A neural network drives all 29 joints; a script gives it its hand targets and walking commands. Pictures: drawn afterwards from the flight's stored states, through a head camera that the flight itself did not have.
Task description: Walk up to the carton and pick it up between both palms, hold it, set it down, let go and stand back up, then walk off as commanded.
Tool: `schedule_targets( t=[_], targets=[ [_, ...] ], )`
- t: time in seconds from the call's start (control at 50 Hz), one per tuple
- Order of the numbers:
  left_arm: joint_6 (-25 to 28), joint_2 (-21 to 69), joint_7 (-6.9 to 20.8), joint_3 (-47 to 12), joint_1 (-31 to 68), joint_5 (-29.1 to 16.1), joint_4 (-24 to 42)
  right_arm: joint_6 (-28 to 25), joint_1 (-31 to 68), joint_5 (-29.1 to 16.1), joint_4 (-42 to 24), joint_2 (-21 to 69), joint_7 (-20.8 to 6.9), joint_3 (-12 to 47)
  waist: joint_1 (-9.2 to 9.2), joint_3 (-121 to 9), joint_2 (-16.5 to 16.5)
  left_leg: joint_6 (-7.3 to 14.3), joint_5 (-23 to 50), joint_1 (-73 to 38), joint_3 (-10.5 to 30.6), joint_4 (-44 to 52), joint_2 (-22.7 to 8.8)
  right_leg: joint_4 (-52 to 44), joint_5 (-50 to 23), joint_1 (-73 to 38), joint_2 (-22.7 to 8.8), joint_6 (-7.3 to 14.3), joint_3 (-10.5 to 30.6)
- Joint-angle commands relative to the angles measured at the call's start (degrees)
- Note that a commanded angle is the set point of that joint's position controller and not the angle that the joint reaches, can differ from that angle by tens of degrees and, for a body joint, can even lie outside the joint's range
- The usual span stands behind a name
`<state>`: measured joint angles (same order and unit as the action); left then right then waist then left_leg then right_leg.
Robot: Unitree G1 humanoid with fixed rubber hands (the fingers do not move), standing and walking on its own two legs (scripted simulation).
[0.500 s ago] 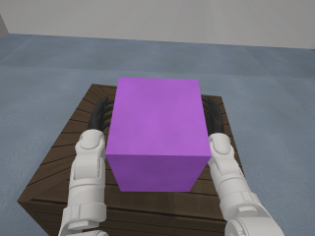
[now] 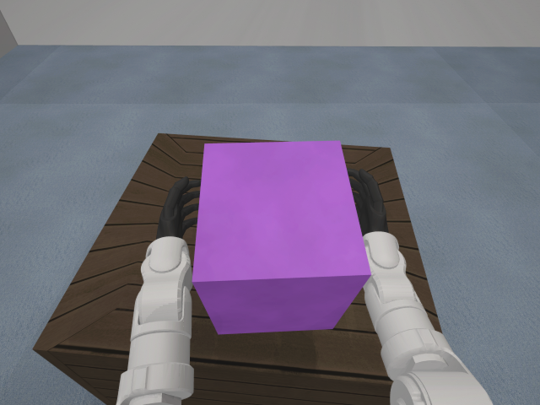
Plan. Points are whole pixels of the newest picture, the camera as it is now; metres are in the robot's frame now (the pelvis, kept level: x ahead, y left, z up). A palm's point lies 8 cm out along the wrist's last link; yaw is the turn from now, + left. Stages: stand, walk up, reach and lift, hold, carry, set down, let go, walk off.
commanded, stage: set down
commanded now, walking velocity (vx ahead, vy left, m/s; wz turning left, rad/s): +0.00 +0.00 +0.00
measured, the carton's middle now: (274, 244) +0.37 +0.02 +0.05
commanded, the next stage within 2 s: none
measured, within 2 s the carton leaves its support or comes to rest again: neither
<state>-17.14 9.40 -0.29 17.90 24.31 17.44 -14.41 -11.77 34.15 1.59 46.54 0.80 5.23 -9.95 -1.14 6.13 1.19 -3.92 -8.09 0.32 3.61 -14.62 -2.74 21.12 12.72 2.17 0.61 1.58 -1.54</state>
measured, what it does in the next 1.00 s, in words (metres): stands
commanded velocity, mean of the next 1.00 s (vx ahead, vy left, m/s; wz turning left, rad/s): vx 0.00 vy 0.00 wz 0.00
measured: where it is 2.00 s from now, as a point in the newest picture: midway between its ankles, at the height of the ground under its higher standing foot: outside the picture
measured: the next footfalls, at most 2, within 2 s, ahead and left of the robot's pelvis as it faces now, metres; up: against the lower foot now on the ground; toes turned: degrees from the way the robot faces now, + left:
none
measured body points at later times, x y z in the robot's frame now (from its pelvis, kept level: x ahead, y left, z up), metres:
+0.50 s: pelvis +0.00 -0.01 +0.00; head +0.01 -0.01 +0.45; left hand +0.35 +0.15 +0.08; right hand +0.39 -0.14 +0.08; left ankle +0.01 +0.17 -0.75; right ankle -0.01 -0.09 -0.75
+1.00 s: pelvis +0.01 -0.02 +0.00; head +0.11 -0.03 +0.44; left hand +0.37 +0.14 +0.01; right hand +0.42 -0.15 +0.02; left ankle +0.01 +0.17 -0.74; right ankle -0.01 -0.09 -0.75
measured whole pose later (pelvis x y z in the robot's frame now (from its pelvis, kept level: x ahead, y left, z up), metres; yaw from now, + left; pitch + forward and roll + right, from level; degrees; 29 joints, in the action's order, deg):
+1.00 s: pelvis +0.01 -0.02 +0.00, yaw -1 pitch +6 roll +1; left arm 6.7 11.0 -6.3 23.1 23.1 17.4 -29.6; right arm -22.9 39.0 3.6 58.2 -0.9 1.5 -9.9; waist -1.5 6.1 -0.1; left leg -4.2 -7.8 13.8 3.5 -16.4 -5.3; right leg 21.1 11.7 15.2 3.3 3.9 -1.5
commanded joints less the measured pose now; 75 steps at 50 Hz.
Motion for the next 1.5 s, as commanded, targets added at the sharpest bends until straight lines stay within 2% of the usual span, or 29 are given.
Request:
schedule_targets(
  t=[0.0, 0.2, 0.36, 0.42, 0.5, 0.62, 0.66, 0.8, 0.88, 0.94, 0.96, 1.04, 1.1, 1.28, 1.38, 1.48],
  targets=[
    [3.99, 23.26, 3.04, -15.61, 18.48, 3.53, 3.83, -4.37, 27.39, 2.6, -3.89, 17.24, -7.25, 17.82, -6.47, -19.63, -0.95, 2.54, 26.31, -6.4, -9.26, -3.3, 1.45, -5.51, -19.81, -1.43, 3.29, -1.49, -6.17],
    [5.78, 22.92, 0.74, -13.14, 21.35, 4.61, 0.03, -4.41, 28.91, 5.7, 0.16, 15.38, -9.61, 11.52, -7.65, -16.71, -1.28, 2.82, 16.22, -4.23, -9.57, -0.22, 0.48, -6.75, -8.66, 4.58, 3.42, -0.72, -6.61],
    [6.99, 22.17, -1.43, -11.01, 22.47, 4.62, -2.85, -3.91, 30.14, 6.27, 1.34, 14.54, -10.82, 8.5, -8.66, -16.58, -0.33, 3.44, 12.71, -1.44, -9.81, 0.37, 0.52, -6.69, -6.76, 6.34, 3.18, -0.63, -5.83],
    [8.0, 21.2, -2.13, -10.18, 23.18, 4.29, -3.33, -4.19, 30.01, 6.6, 1.91, 13.93, -10.49, 7.48, -8.55, -17.4, 0.27, 3.69, 13.27, -0.63, -9.89, -0.12, 0.47, -6.18, -8.16, 6.57, 3.17, -0.88, -5.47],
    [9.42, 21.55, -2.73, -9.15, 23.05, 4.66, -4.31, -4.34, 29.98, 6.6, 3.93, 14.22, -10.6, 6.8, -8.93, -19.0, -0.52, 3.47, 15.66, -0.11, -9.81, -0.86, 0.4, -5.89, -9.58, 7.37, 3.2, -0.69, -4.94],
    [13.17, 21.3, -3.89, -8.52, 22.82, 4.33, -5.82, -6.14, 29.23, 6.78, 6.32, 13.85, -9.96, 6.09, -8.68, -24.26, -1.65, 3.1, 22.11, 0.06, -9.6, -3.27, 0.18, -5.2, -14.52, 8.79, 3.39, -0.18, -4.26],
    [14.52, 20.9, -4.37, -7.87, 22.53, 4.47, -6.81, -7.01, 29.46, 6.73, 6.14, 13.6, -9.61, 6.37, -9.29, -25.45, -1.6, 3.2, 23.57, 0.47, -9.71, -4.04, 0.19, -4.94, -16.44, 8.69, 3.3, -0.2, -3.88],
    [21.18, 20.1, -5.54, -7.96, 21.78, 3.73, -9.47, -10.76, 29.1, 7.31, 8.03, 14.06, -8.22, 7.58, -9.33, -32.32, -1.76, 3.12, 27.04, 5.03, -9.87, -6.27, 0.44, -2.82, -26.27, 7.23, 2.87, 0.16, -2.9],
    [25.38, 20.79, -5.97, -7.95, 21.58, 3.54, -11.72, -12.74, 29.2, 8.35, 9.46, 15.04, -7.82, 7.54, -9.15, -35.97, -1.95, 3.04, 26.91, 8.33, -9.89, -6.88, 0.4, -1.7, -28.91, 7.15, 2.66, 0.2, -2.7],
    [28.52, 19.98, -6.3, -7.1, 21.25, 3.14, -14.11, -14.39, 29.16, 9.22, 10.13, 14.96, -7.16, 7.63, -9.24, -38.25, -0.91, 3.18, 26.07, 11.36, -10.14, -7.1, 0.54, -0.75, -31.63, 6.09, 2.46, -0.16, -2.39],
    [29.53, 20.24, -6.49, -7.45, 21.7, 3.04, -14.39, -14.9, 29.23, 9.48, 10.77, 14.89, -7.07, 7.48, -8.74, -39.65, -1.53, 2.96, 26.55, 11.99, -10.0, -7.44, 0.49, -0.29, -32.54, 6.34, 2.54, -0.08, -2.48],
    [33.58, 21.66, -6.82, -7.76, 21.97, 2.47, -16.52, -17.1, 30.27, 10.45, 11.43, 15.9, -6.9, 8.25, -9.09, -44.63, -1.29, 2.62, 28.27, 14.52, -10.07, -8.64, 0.59, 1.07, -35.5, 6.54, 2.81, -0.09, -2.6],
    [35.85, 23.77, -6.4, -8.25, 22.56, 2.53, -18.8, -18.21, 30.54, 11.64, 12.73, 18.41, -7.35, 8.84, -9.15, -46.05, -0.78, 2.72, 28.14, 15.49, -10.15, -8.96, 0.55, 1.23, -35.48, 7.32, 2.65, -0.13, -2.64],
    [39.41, 27.74, -6.37, -10.72, 22.42, 3.17, -22.39, -19.76, 29.01, 14.21, 18.23, 20.62, -8.57, 7.32, -8.35, -47.42, -2.96, 1.47, 32.25, 13.66, -9.65, -10.14, 0.24, 0.26, -32.59, 12.99, 3.23, 1.04, -3.69],
    [40.2, 28.56, -5.71, -9.82, 21.9, 3.65, -25.29, -20.15, 28.8, 14.89, 20.03, 21.97, -8.72, 6.96, -8.65, -44.13, -1.7, 1.77, 30.71, 15.68, -9.64, -9.48, 0.35, 0.3, -32.87, 12.21, 2.89, 0.82, -3.29],
    [40.79, 27.54, -5.28, -8.16, 22.74, 4.15, -27.19, -19.9, 28.77, 15.78, 21.01, 22.22, -8.89, 5.67, -8.58, -41.81, -0.66, 2.3, 26.04, 17.31, -9.71, -7.8, 0.51, -0.39, -29.68, 11.45, 2.59, 0.75, -3.05]
  ],
)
